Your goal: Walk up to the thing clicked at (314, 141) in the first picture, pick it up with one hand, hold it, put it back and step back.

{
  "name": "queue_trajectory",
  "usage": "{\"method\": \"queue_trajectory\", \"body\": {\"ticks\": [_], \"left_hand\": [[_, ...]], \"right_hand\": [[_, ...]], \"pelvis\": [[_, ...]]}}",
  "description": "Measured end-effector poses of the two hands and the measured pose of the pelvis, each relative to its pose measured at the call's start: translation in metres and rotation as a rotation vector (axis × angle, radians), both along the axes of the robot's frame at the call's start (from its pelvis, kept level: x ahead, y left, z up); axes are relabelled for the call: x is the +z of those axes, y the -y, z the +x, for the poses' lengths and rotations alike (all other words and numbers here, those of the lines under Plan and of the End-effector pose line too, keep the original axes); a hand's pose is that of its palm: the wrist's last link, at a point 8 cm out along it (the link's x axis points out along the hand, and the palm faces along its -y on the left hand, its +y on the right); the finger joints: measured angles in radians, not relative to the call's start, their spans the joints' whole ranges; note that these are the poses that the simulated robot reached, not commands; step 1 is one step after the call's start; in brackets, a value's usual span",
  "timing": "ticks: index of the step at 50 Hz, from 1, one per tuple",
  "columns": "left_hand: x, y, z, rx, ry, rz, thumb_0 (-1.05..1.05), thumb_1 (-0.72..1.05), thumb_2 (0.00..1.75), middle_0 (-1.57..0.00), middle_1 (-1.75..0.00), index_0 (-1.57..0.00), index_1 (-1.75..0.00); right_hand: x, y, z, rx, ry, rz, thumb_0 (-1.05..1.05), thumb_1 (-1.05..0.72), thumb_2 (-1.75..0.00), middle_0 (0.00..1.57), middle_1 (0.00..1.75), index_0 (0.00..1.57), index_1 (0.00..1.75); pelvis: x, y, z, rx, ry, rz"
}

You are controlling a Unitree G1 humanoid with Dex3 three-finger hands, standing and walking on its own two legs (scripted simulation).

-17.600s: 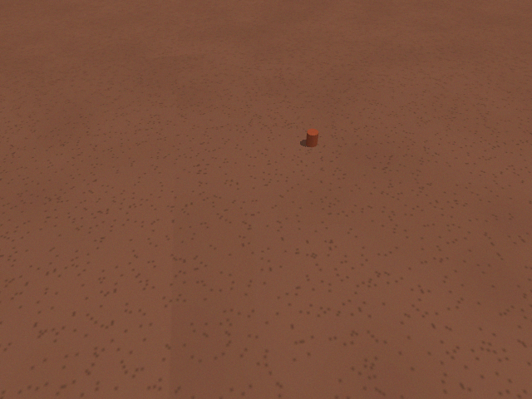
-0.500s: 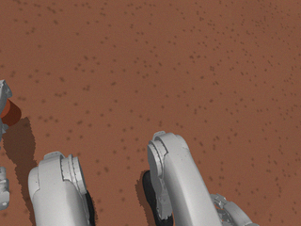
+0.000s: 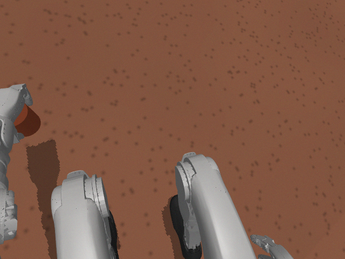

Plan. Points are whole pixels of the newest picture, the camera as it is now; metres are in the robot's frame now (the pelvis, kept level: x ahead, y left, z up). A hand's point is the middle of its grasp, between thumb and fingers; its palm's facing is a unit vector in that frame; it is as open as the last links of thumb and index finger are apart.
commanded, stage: lift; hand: left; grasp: from above
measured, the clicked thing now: (18, 118) +0.47 +0.32 -0.17
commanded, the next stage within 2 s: hold in 1.56 s
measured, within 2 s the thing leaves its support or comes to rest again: neither
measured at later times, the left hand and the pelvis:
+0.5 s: hand out of the picture +0.39 +0.32 -0.02, palm faces -0.43 -0.11 -0.90, open 10.2 cm; pelvis +0.00 +0.00 +0.09, yaw +3 degrees
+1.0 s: hand out of the picture +0.33 +0.31 +0.19, palm faces -0.43 -0.14 -0.89, open 10.2 cm; pelvis +0.02 +0.01 +0.28, yaw +7 degrees
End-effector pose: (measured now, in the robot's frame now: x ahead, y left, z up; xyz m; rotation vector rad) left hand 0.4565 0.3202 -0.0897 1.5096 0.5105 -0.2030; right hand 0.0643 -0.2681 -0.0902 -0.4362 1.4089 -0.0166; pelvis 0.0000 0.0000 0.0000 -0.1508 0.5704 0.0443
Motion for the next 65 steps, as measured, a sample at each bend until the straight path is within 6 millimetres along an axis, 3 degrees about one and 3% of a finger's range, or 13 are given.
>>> {"method": "queue_trajectory", "body": {"ticks": [11,23,30,37,49,56,65], "left_hand": [[0.040,-0.002,-0.020,0.018,-0.035,-0.016,0.02,-0.14,0.94,-0.65,-0.93,-0.47,-1.04],[0.114,-0.006,-0.052,0.016,0.001,-0.028,0.02,-0.14,0.94,-0.63,-0.99,-0.48,-1.08],[0.165,-0.003,-0.073,0.031,0.012,-0.043,0.02,-0.14,0.94,-0.61,-1.02,-0.48,-1.09],[0.228,0.004,-0.092,0.043,0.029,-0.057,0.02,-0.13,0.93,-0.60,-1.04,-0.48,-1.09],[0.332,0.010,-0.116,0.067,0.005,-0.045,0.02,-0.13,0.93,-0.60,-1.05,-0.47,-1.09],[0.371,0.016,-0.120,0.067,-0.015,-0.042,0.02,-0.13,0.93,-0.59,-1.06,-0.47,-1.10],[0.405,0.031,-0.114,0.059,-0.009,-0.043,0.02,-0.13,0.93,-0.59,-1.06,-0.47,-1.10]], "right_hand": [[0.021,-0.005,0.002,-0.064,0.021,0.013,0.00,-0.93,-0.90,0.20,0.30,0.20,0.30],[0.063,-0.011,0.038,-0.062,0.134,0.025,0.00,-0.92,-0.90,0.20,0.30,0.20,0.30],[0.105,-0.018,0.064,-0.060,0.210,0.030,0.00,-0.92,-0.90,0.20,0.30,0.20,0.30],[0.159,-0.026,0.084,-0.070,0.276,0.040,0.00,-0.92,-0.90,0.20,0.30,0.20,0.30],[0.253,-0.038,0.099,-0.100,0.356,0.060,0.00,-0.92,-0.90,0.20,0.30,0.20,0.30],[0.293,-0.036,0.099,-0.117,0.376,0.059,0.00,-0.92,-0.90,0.20,0.30,0.20,0.30],[0.327,-0.031,0.096,-0.128,0.361,0.058,0.00,-0.92,-0.90,0.20,0.30,0.20,0.30]], "pelvis": [[0.030,-0.001,-0.001,0.016,-0.019,0.014],[0.079,-0.003,-0.003,0.038,-0.014,0.025],[0.122,-0.005,-0.001,0.053,0.012,0.034],[0.175,-0.007,0.004,0.069,0.063,0.049],[0.269,-0.011,0.021,0.087,0.187,0.086],[0.309,-0.013,0.034,0.090,0.246,0.105],[0.347,-0.013,0.046,0.089,0.307,0.126]]}}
